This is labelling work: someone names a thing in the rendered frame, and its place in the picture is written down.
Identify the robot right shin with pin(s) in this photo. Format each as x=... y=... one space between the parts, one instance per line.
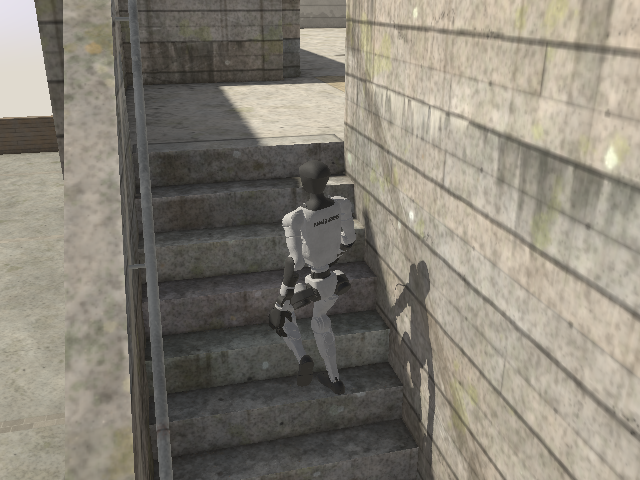
x=326 y=346

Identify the right robot upper arm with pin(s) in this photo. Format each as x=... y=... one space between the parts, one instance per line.
x=348 y=235

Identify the left robot upper arm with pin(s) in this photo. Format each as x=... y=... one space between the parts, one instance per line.
x=292 y=223

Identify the robot left hand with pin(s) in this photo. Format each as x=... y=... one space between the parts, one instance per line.
x=277 y=320

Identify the left robot forearm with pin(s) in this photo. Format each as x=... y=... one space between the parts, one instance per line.
x=288 y=285

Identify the right robot thigh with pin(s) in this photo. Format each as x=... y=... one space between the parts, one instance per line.
x=319 y=322

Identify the right robot forearm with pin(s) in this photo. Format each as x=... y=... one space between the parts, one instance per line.
x=343 y=248

